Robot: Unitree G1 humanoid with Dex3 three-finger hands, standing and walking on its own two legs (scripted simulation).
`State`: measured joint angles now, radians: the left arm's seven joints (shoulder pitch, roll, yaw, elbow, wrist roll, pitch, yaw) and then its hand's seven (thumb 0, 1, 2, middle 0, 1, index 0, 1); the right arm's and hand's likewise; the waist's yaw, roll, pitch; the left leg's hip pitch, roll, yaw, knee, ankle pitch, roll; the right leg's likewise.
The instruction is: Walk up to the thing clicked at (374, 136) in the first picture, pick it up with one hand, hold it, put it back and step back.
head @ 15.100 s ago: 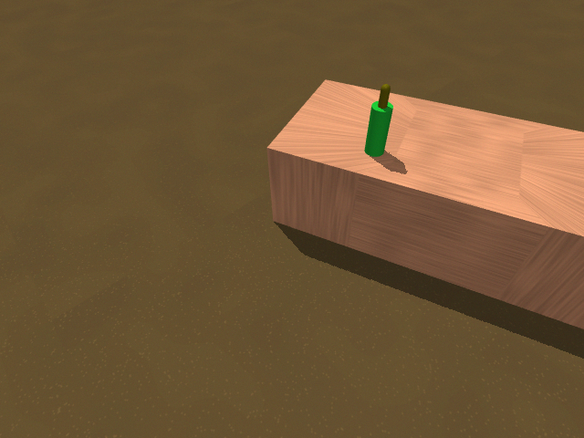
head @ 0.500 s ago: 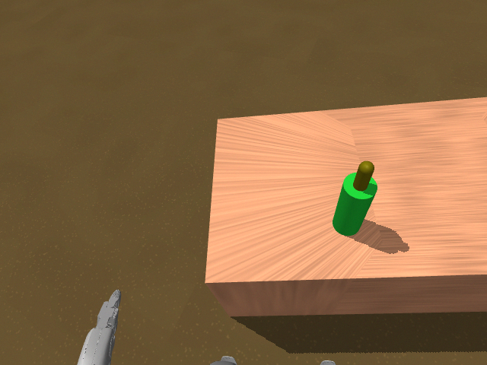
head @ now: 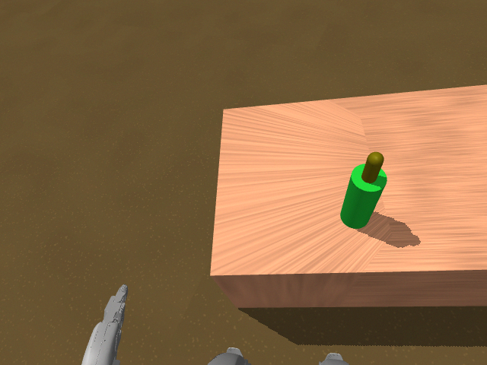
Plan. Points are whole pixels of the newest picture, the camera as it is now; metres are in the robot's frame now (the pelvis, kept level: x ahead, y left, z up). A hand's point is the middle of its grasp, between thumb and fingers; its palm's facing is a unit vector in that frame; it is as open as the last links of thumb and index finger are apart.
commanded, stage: approach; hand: right
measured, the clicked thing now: (364, 190) +0.52 -0.18 -0.16
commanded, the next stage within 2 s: close in in 0.52 s
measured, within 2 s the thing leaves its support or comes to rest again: neither
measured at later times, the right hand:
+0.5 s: hand (432, 212) +0.44 -0.28 -0.11, palm faces +0.11 +0.99 +0.05, open 17.7 cm
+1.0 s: hand (374, 225) +0.46 -0.20 -0.22, palm faces +0.11 +0.99 +0.03, open 17.5 cm
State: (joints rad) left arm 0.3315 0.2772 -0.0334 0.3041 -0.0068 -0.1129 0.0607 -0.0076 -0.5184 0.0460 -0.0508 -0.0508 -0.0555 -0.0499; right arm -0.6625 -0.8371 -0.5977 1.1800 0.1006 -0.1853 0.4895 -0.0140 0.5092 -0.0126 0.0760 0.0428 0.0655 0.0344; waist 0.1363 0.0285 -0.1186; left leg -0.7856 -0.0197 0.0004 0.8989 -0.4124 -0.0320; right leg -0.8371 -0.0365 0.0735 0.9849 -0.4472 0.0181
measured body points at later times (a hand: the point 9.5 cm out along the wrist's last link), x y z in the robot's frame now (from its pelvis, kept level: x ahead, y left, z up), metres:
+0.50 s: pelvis -0.03 +0.00 -0.09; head +0.14 -0.08 +0.32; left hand +0.13 +0.27 -0.04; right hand +0.43 -0.34 -0.11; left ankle +0.01 +0.15 -0.68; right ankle +0.01 -0.12 -0.68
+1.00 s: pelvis -0.06 +0.00 -0.17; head +0.14 -0.09 +0.23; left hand +0.11 +0.28 -0.04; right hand +0.45 -0.25 -0.22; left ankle +0.01 +0.15 -0.68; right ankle +0.01 -0.12 -0.68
